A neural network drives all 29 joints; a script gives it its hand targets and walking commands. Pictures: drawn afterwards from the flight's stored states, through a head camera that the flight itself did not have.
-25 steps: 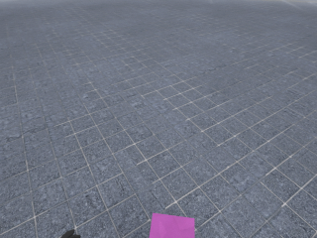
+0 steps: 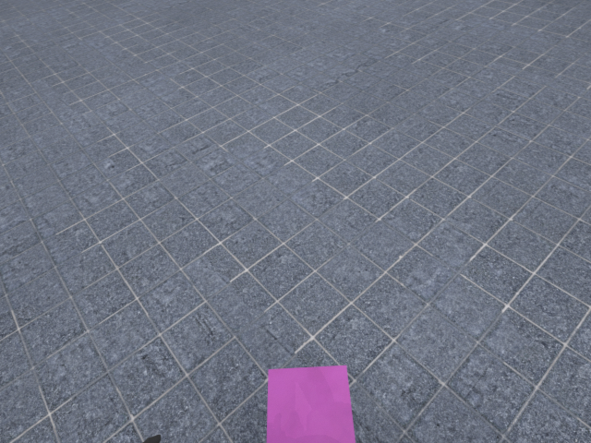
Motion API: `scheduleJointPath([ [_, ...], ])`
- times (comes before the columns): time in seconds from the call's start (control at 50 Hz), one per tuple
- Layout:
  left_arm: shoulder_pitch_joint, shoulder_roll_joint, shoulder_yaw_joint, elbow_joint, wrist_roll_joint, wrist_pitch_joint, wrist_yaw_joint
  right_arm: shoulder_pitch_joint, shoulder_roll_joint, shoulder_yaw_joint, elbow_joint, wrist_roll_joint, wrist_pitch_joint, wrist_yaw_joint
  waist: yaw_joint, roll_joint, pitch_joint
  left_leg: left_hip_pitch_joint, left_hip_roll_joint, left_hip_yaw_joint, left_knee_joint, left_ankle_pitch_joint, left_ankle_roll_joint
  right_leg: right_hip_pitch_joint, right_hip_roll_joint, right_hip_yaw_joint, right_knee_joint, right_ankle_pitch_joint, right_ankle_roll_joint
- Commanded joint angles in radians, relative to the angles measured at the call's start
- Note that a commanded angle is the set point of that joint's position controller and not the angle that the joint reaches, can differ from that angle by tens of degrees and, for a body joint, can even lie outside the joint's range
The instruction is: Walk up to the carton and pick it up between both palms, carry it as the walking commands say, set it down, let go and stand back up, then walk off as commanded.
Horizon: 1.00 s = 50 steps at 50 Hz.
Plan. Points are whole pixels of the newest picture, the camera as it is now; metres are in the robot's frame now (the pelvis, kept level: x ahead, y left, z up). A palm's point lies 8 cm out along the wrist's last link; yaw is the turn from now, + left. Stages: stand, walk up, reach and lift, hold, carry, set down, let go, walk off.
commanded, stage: walk off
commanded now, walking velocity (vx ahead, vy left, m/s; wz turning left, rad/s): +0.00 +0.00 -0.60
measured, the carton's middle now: (311, 419) +0.29 +0.04 -0.62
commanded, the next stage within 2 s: stand in 0.38 s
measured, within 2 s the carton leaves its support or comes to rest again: neither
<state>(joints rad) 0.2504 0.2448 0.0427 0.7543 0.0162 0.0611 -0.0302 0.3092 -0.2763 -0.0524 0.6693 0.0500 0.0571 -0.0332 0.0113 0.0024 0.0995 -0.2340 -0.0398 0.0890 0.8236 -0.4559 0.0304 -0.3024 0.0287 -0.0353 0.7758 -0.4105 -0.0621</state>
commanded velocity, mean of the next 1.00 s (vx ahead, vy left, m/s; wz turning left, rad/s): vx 0.00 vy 0.00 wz -0.22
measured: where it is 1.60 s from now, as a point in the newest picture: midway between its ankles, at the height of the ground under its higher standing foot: outside the picture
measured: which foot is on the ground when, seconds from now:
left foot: up 0.00-0.50, down 0.52-0.86, up 0.88-1.00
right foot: down 0.00-0.54, up 0.56-0.84, down 0.86-1.00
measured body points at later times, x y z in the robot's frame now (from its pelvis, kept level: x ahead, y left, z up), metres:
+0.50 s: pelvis +0.00 +0.04 +0.01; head +0.02 +0.03 +0.46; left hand +0.11 +0.28 -0.11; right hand +0.10 -0.24 -0.10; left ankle +0.03 +0.17 -0.69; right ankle +0.01 -0.06 -0.71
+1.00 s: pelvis -0.01 +0.07 +0.02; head +0.00 +0.05 +0.47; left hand +0.15 +0.28 -0.10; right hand +0.02 -0.22 -0.10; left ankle +0.02 +0.20 -0.68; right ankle -0.03 -0.02 -0.71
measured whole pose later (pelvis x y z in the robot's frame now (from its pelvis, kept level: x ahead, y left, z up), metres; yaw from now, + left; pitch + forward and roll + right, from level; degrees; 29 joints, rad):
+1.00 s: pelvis -0.01 +0.07 +0.02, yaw -19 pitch -2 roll +2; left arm 0.27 0.20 0.04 0.75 0.02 0.05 0.00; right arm 0.22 -0.27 -0.05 0.68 0.05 0.09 -0.01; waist -0.01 0.02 0.07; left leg -0.33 -0.01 0.01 0.80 -0.46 0.03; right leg -0.28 0.07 0.10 0.62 -0.31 -0.05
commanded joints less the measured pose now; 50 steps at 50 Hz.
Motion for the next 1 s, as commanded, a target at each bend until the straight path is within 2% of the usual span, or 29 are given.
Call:
scheduleJointPath([
  [0.0,0.144,0.287,0.087,-0.035,-0.027,-0.038,0.015,-0.139,-0.099,-0.019,-0.151,-0.097,-0.019,-0.016,0.049,-0.141,-0.112,-0.378,-0.008,-0.168,0.456,-0.221,-0.076,0.203,-0.394,0.767,-0.445,0.873,-0.201],
  [0.04,0.131,0.234,0.069,-0.031,-0.025,-0.034,0.027,-0.154,-0.103,-0.019,-0.092,-0.094,-0.007,-0.010,0.056,-0.095,-0.029,-0.420,0.051,-0.151,0.428,-0.056,-0.093,0.157,-0.296,0.584,-0.430,0.687,-0.102],
  [0.06,0.098,0.190,0.063,-0.025,-0.019,-0.030,0.040,-0.180,-0.106,-0.028,-0.114,-0.099,-0.009,-0.008,0.029,-0.131,-0.065,-0.393,0.068,-0.175,0.389,-0.018,-0.083,0.141,-0.237,0.564,-0.428,0.619,-0.059],
  [0.08,0.131,0.199,0.064,-0.028,-0.016,-0.024,0.045,-0.185,-0.078,-0.013,-0.116,-0.096,-0.008,-0.001,0.066,-0.191,-0.095,-0.407,0.060,-0.153,0.367,-0.012,-0.095,0.189,-0.234,0.574,-0.423,0.621,-0.028],
  [0.1,0.101,0.204,0.070,-0.029,-0.014,-0.031,0.046,-0.141,-0.085,-0.021,-0.108,-0.088,-0.007,0.006,0.037,-0.156,-0.131,-0.409,0.049,-0.169,0.365,0.015,-0.101,0.194,-0.210,0.563,-0.419,0.675,-0.019],
  [0.14,0.163,0.169,0.066,-0.012,-0.025,-0.028,0.050,-0.175,-0.095,-0.020,-0.126,-0.089,-0.005,0.019,0.072,-0.177,-0.145,-0.415,0.038,-0.165,0.366,0.044,-0.117,0.213,-0.205,0.599,-0.437,0.625,0.029],
  [0.16,0.129,0.186,0.069,-0.009,-0.016,-0.027,0.050,-0.176,-0.091,-0.021,-0.115,-0.088,0.003,0.016,0.054,-0.148,-0.109,-0.414,0.039,-0.194,0.340,0.031,-0.117,0.156,-0.221,0.615,-0.457,0.517,-0.004],
  [0.2,0.065,0.234,0.085,-0.042,-0.017,-0.019,0.049,-0.159,-0.100,-0.029,-0.107,-0.090,0.008,0.017,0.030,-0.181,-0.105,-0.372,0.043,-0.175,0.291,0.080,-0.120,0.078,-0.176,0.545,-0.481,0.414,0.023],
  [0.22,0.049,0.216,0.081,-0.052,-0.013,-0.016,0.047,-0.182,-0.092,-0.018,-0.109,-0.089,0.004,0.008,0.038,-0.196,-0.080,-0.358,0.032,-0.173,0.304,0.047,-0.122,0.005,-0.178,0.579,-0.490,0.383,-0.024],
  [0.24,0.080,0.168,0.073,-0.049,-0.013,-0.022,0.047,-0.196,-0.096,-0.026,-0.100,-0.096,-0.002,0.006,0.058,-0.218,-0.110,-0.350,0.026,-0.170,0.307,0.037,-0.123,0.052,-0.185,0.618,-0.482,0.379,-0.038],
  [0.26,0.089,0.188,0.071,-0.035,-0.005,-0.031,0.045,-0.210,-0.103,-0.026,-0.103,-0.095,-0.004,0.005,0.055,-0.117,-0.138,-0.333,0.026,-0.199,0.289,0.049,-0.124,0.062,-0.191,0.605,-0.457,0.426,-0.064],
  [0.28,0.069,0.206,0.087,-0.037,-0.009,-0.037,0.038,-0.178,-0.081,-0.022,-0.099,-0.083,-0.002,0.000,0.034,-0.158,-0.127,-0.353,0.026,-0.176,0.238,0.032,-0.112,0.066,-0.178,0.583,-0.437,0.497,-0.064],
  [0.3,0.119,0.192,0.085,-0.033,-0.009,-0.037,0.043,-0.212,-0.075,-0.009,-0.105,-0.084,-0.002,0.002,0.079,-0.146,-0.119,-0.368,0.032,-0.183,0.228,0.039,-0.112,0.099,-0.188,0.644,-0.437,0.525,-0.042],
  [0.4,0.095,0.174,0.080,-0.021,0.001,-0.010,0.036,-0.266,-0.052,-0.003,-0.128,-0.070,-0.012,0.006,0.077,-0.210,-0.098,-0.247,0.012,-0.173,0.096,-0.014,-0.095,0.056,-0.204,0.678,-0.426,0.507,-0.121],
  [0.48,0.033,0.163,0.078,-0.031,-0.005,-0.011,0.042,-0.134,-0.055,-0.008,-0.069,-0.051,-0.030,0.003,-0.006,-0.179,-0.097,0.082,-0.017,-0.113,-0.311,0.113,-0.090,-0.074,-0.140,0.567,-0.369,0.525,-0.035],
  [0.5,0.082,0.147,0.076,-0.026,0.002,-0.022,0.042,-0.089,-0.093,-0.019,-0.043,-0.067,-0.028,-0.008,0.009,-0.153,-0.145,0.231,0.025,-0.164,-0.363,0.195,-0.077,-0.145,-0.100,0.508,-0.327,0.390,0.027],
  [0.52,0.106,0.079,0.063,-0.018,-0.006,-0.032,0.036,-0.073,-0.177,-0.044,-0.039,-0.077,-0.033,-0.017,0.000,-0.002,-0.168,0.358,0.225,-0.341,-0.478,0.105,-0.027,-0.269,-0.020,0.383,-0.210,0.095,0.089],
  [0.54,0.043,0.031,0.041,-0.063,-0.009,-0.038,0.045,-0.060,-0.259,-0.060,-0.061,-0.083,-0.034,-0.015,-0.033,0.236,-0.158,0.288,0.482,-0.621,-0.605,0.127,0.100,-0.363,0.105,0.141,0.049,-0.154,0.105],
  [0.56,-0.093,0.176,0.076,-0.080,0.030,-0.040,0.046,-0.007,-0.212,-0.064,-0.041,-0.078,-0.035,-0.006,-0.099,0.145,-0.148,0.138,0.528,-0.562,-0.586,0.196,0.186,-0.269,0.008,0.112,0.265,-0.171,0.104],
  [0.58,-0.069,0.167,0.088,-0.081,0.024,-0.033,0.041,-0.058,-0.171,-0.044,-0.053,-0.083,-0.032,-0.002,-0.036,0.073,-0.029,0.015,0.456,-0.507,-0.584,0.188,0.196,-0.263,0.021,0.152,0.352,-0.134,0.097],
  [0.62,0.009,0.142,0.082,-0.051,0.014,-0.015,0.025,-0.151,-0.110,-0.021,-0.071,-0.078,-0.039,-0.002,0.007,0.136,-0.028,-0.011,0.352,-0.354,-0.590,0.181,0.151,-0.211,-0.008,0.142,0.401,-0.059,0.106],
  [0.72,-0.029,0.103,0.064,-0.051,0.003,-0.013,0.026,-0.051,-0.065,-0.018,-0.022,-0.082,-0.053,-0.003,-0.043,0.094,-0.125,0.232,0.383,-0.298,-0.429,0.771,0.203,-0.197,-0.035,0.110,0.245,-0.168,0.114],
  [0.78,-0.037,0.066,0.033,-0.070,-0.017,-0.021,0.015,-0.107,-0.136,-0.029,-0.017,-0.096,-0.026,0.001,-0.045,0.202,-0.182,0.291,0.325,-0.227,-0.348,0.788,0.176,-0.079,-0.032,0.060,-0.132,-0.223,0.094],
  [0.82,0.089,0.068,0.032,-0.023,-0.019,-0.035,0.020,-0.105,-0.111,-0.021,-0.016,-0.089,-0.021,0.013,0.011,0.160,-0.253,0.198,0.291,-0.172,-0.272,0.703,0.109,0.145,-0.023,0.037,-0.480,0.126,0.065],
  [0.84,0.100,0.128,0.038,-0.018,0.011,-0.049,0.024,-0.072,-0.053,0.000,-0.024,-0.091,-0.020,0.014,0.011,-0.018,-0.249,0.003,0.224,-0.142,-0.202,0.512,0.039,0.253,-0.130,0.274,-0.534,0.270,0.021],
  [0.86,0.074,0.212,0.059,-0.035,0.006,-0.047,0.027,-0.080,0.001,0.005,-0.054,-0.080,-0.026,0.020,-0.023,-0.269,-0.268,-0.193,0.072,-0.052,-0.093,-0.035,-0.041,0.310,-0.360,0.590,-0.518,0.464,-0.058],
  [0.88,0.100,0.217,0.058,-0.019,-0.006,-0.046,0.030,-0.198,-0.072,-0.004,-0.069,-0.084,-0.014,0.019,0.045,-0.279,-0.184,-0.189,0.035,-0.136,-0.009,-0.164,-0.027,0.157,-0.346,0.606,-0.478,0.670,-0.110],
  [0.92,0.016,0.127,0.038,-0.040,0.003,-0.055,0.044,-0.151,-0.054,0.001,-0.034,-0.067,-0.007,0.024,-0.009,-0.193,-0.142,-0.176,0.012,-0.150,0.052,-0.130,-0.019,0.169,-0.287,0.538,-0.445,0.705,-0.147],
  [0.98,0.061,0.130,0.040,-0.012,0.009,-0.055,0.066,-0.152,-0.037,-0.002,-0.027,-0.082,-0.016,0.017,0.013,-0.207,-0.185,-0.133,0.026,-0.138,-0.023,-0.084,-0.036,0.223,-0.234,0.501,-0.434,0.676,-0.111],
])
